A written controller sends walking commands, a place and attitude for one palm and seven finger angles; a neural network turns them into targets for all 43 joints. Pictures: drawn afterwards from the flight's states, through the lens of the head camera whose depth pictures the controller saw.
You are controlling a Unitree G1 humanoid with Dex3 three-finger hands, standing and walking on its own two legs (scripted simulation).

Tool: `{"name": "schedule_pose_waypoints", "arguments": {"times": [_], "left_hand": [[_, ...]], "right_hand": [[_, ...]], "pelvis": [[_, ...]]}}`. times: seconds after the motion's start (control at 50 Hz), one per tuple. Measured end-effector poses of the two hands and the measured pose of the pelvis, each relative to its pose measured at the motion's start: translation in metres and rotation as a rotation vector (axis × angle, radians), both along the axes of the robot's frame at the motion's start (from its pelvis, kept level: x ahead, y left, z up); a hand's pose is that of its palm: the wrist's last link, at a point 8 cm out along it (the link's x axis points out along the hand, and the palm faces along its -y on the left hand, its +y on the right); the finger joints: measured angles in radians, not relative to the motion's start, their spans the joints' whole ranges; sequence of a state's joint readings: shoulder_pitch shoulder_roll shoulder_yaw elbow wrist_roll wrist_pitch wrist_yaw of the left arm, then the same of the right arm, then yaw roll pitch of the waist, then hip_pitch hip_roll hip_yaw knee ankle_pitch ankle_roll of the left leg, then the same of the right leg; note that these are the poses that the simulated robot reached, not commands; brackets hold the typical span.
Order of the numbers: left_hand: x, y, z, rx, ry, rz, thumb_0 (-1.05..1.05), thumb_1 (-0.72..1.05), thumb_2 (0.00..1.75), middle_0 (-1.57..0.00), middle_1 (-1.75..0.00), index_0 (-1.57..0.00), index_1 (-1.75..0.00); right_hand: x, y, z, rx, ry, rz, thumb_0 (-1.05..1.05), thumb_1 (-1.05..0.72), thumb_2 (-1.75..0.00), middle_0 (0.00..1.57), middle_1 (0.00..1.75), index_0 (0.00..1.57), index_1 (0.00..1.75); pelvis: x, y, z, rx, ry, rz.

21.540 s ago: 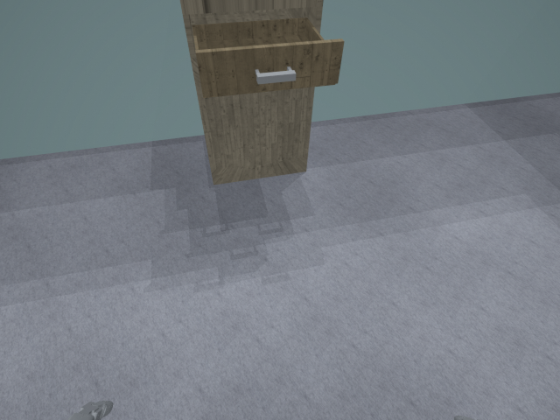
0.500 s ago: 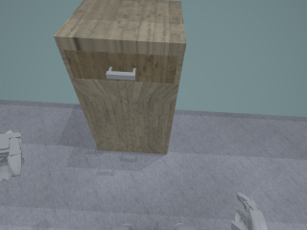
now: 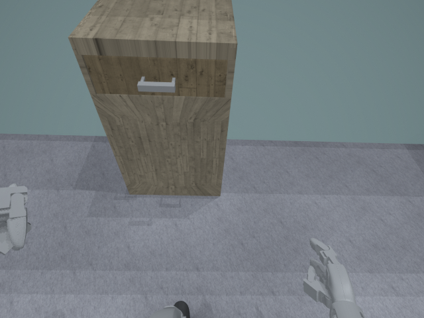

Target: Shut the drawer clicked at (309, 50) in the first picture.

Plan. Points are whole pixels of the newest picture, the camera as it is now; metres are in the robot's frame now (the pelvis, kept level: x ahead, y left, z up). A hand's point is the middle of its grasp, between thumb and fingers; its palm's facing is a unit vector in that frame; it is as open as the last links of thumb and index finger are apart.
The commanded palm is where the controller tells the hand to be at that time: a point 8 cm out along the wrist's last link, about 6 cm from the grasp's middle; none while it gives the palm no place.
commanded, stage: stop stepping back and stand still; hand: left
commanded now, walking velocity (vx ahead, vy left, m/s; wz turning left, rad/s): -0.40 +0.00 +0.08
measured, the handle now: (157, 83) +0.79 +0.23 -0.02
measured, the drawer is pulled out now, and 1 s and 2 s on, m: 0.00 0.00 0.00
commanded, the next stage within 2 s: let the arm hang, fingers relaxed in 0.94 s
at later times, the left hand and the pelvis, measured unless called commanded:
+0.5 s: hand out of the picture +0.10 +0.24 +0.19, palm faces +0.36 -0.79 -0.50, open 3.2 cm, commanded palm +0.05 +0.28 +0.19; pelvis -0.09 +0.01 +0.01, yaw -1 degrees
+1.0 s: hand out of the picture +0.10 +0.25 +0.18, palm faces +0.39 -0.79 -0.47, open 3.2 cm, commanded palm +0.04 +0.29 +0.19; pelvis -0.09 +0.01 +0.01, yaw +0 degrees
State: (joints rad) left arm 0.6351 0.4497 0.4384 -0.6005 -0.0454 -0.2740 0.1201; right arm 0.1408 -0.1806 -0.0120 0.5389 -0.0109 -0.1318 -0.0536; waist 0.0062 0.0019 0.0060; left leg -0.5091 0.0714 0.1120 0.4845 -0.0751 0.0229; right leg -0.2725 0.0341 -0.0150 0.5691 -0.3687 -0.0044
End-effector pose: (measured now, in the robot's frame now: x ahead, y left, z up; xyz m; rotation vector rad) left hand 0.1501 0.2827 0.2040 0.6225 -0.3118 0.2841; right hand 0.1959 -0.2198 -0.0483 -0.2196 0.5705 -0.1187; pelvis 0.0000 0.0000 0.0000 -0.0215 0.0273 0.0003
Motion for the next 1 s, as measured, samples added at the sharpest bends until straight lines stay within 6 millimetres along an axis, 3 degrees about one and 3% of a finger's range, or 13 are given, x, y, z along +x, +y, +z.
{"name": "schedule_pose_waypoints", "arguments": {"times": [0.08,0.18,0.28,0.38,0.46,0.54,0.66,0.72,0.86,1.0], "left_hand": [[-0.026,-0.005,-0.006,-0.075,0.016,0.022,0.01,0.89,0.89,-1.40,-1.59,-1.41,-1.60],[-0.044,0.007,-0.012,-0.125,0.010,0.055,0.01,0.89,0.89,-1.41,-1.59,-1.41,-1.60],[-0.050,0.018,-0.018,-0.119,-0.020,0.035,0.01,0.89,0.89,-1.41,-1.59,-1.41,-1.60],[-0.065,0.007,0.000,-0.067,-0.030,-0.009,0.02,0.89,0.89,-1.40,-1.59,-1.41,-1.60],[-0.079,-0.006,0.012,-0.009,-0.057,-0.031,0.01,0.89,0.89,-1.40,-1.59,-1.41,-1.60],[-0.089,-0.002,0.003,-0.033,-0.024,0.013,0.01,0.89,0.89,-1.40,-1.59,-1.41,-1.60],[-0.098,0.006,-0.014,-0.136,0.009,0.067,0.01,0.89,0.89,-1.41,-1.59,-1.41,-1.60],[-0.099,0.004,-0.014,-0.141,-0.031,0.032,0.01,0.89,0.89,-1.41,-1.59,-1.41,-1.60],[-0.095,0.002,0.008,-0.010,-0.084,0.027,0.01,0.89,0.89,-1.41,-1.59,-1.41,-1.60],[-0.092,0.006,-0.010,-0.084,0.029,0.072,0.01,0.89,0.89,-1.40,-1.59,-1.41,-1.60]], "right_hand": [[-0.044,-0.007,-0.010,-0.018,0.135,-0.008,0.01,-0.90,-0.89,0.21,0.30,0.21,0.30],[-0.097,-0.013,-0.007,-0.062,0.208,-0.062,0.01,-0.90,-0.89,0.21,0.30,0.21,0.30],[-0.130,-0.012,-0.014,-0.087,0.192,-0.108,0.02,-0.90,-0.89,0.21,0.30,0.21,0.30],[-0.153,0.000,-0.010,-0.020,0.137,-0.107,0.02,-0.90,-0.89,0.21,0.30,0.21,0.30],[-0.161,0.002,-0.020,0.023,0.137,-0.086,0.01,-0.90,-0.89,0.21,0.30,0.21,0.30],[-0.167,-0.007,-0.028,0.022,0.191,-0.087,0.01,-0.90,-0.89,0.21,0.30,0.21,0.30],[-0.173,-0.020,-0.016,-0.046,0.195,-0.109,0.02,-0.90,-0.89,0.21,0.30,0.21,0.30],[-0.169,-0.023,-0.012,-0.095,0.145,-0.112,0.02,-0.90,-0.89,0.21,0.30,0.21,0.30],[-0.158,-0.008,-0.019,0.000,0.089,-0.092,0.01,-0.90,-0.90,0.20,0.30,0.21,0.30],[-0.154,0.002,-0.031,0.035,0.193,-0.058,0.01,-0.90,-0.89,0.21,0.30,0.21,0.30]], "pelvis": [[-0.020,0.000,0.010,0.026,0.001,-0.003],[-0.036,0.005,0.015,0.042,0.019,-0.012],[-0.060,0.017,0.006,0.031,-0.009,0.007],[-0.072,0.014,0.011,0.038,-0.041,-0.012],[-0.081,0.007,0.008,0.026,-0.047,-0.025],[-0.092,0.005,0.008,0.031,-0.046,-0.026],[-0.095,0.009,0.013,0.049,-0.040,-0.023],[-0.096,0.015,0.005,0.028,-0.045,-0.012],[-0.094,0.007,0.001,0.047,-0.069,-0.010],[-0.091,0.010,0.008,0.026,-0.052,-0.003]]}}
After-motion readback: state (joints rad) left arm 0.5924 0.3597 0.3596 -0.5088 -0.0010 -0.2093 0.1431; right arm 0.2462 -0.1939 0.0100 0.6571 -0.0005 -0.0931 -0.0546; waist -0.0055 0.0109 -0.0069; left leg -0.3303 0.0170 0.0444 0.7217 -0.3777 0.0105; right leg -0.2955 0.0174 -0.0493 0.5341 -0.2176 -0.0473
